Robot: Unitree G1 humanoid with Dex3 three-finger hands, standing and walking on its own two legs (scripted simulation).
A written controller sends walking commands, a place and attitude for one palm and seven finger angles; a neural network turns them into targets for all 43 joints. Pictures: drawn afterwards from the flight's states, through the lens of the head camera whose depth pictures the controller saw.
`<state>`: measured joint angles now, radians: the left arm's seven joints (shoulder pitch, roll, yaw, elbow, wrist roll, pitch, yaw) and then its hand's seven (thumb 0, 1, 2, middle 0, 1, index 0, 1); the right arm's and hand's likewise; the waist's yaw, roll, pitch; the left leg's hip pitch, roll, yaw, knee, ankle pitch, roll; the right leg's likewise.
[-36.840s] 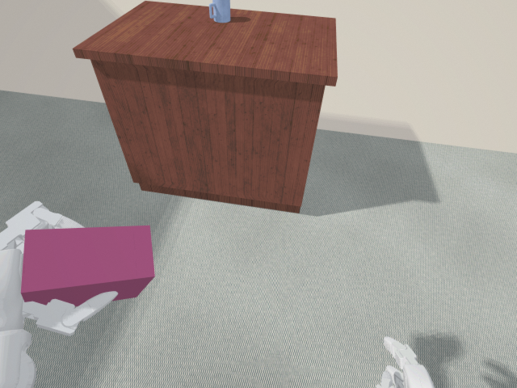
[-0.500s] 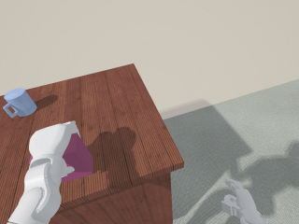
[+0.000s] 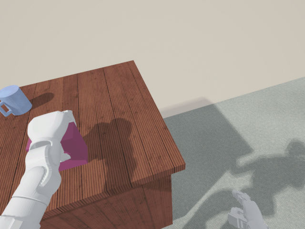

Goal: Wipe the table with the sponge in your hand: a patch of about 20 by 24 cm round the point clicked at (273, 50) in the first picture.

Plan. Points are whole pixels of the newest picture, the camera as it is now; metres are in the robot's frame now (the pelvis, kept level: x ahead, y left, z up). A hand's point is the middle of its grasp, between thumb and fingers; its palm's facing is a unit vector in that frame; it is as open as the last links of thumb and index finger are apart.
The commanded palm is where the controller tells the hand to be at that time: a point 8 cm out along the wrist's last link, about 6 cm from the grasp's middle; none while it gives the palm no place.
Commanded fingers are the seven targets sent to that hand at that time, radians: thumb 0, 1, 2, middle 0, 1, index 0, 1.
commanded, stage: wipe forward along the first lane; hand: left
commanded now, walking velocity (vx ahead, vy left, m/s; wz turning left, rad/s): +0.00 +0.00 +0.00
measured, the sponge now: (63, 152) +0.29 +0.30 +0.05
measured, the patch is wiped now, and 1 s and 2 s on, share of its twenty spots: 0.35 0.45 0.50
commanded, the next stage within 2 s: slide across to the middle lane in 1.08 s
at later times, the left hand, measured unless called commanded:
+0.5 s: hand (61, 124) +0.35 +0.31 +0.10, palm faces -0.06 -0.01 -1.00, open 9.9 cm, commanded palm +0.33 +0.31 +0.13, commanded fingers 0.00 0.10 1.30 -1.20 -1.60 -1.20 -1.60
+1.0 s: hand (61, 113) +0.39 +0.34 +0.10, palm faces -0.07 -0.01 -1.00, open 9.9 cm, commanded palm +0.37 +0.34 +0.13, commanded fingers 0.00 0.10 1.30 -1.20 -1.60 -1.20 -1.60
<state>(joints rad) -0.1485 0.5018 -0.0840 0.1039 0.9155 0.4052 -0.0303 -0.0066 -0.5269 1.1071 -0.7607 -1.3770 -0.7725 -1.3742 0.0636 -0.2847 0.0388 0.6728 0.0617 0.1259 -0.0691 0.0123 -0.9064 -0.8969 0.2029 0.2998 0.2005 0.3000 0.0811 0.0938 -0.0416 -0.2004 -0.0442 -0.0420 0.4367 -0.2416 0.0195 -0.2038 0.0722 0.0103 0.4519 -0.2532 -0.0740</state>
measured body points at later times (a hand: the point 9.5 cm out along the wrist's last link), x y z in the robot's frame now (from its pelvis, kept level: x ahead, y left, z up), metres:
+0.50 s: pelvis +0.00 +0.00 +0.00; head +0.01 -0.04 +0.45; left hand +0.34 +0.31 +0.16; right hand +0.16 -0.25 -0.13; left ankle -0.01 +0.11 -0.74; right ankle -0.01 -0.07 -0.74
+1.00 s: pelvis +0.01 +0.02 +0.00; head +0.04 -0.01 +0.45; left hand +0.39 +0.33 +0.16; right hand +0.15 -0.25 -0.13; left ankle -0.01 +0.11 -0.74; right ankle -0.01 -0.07 -0.74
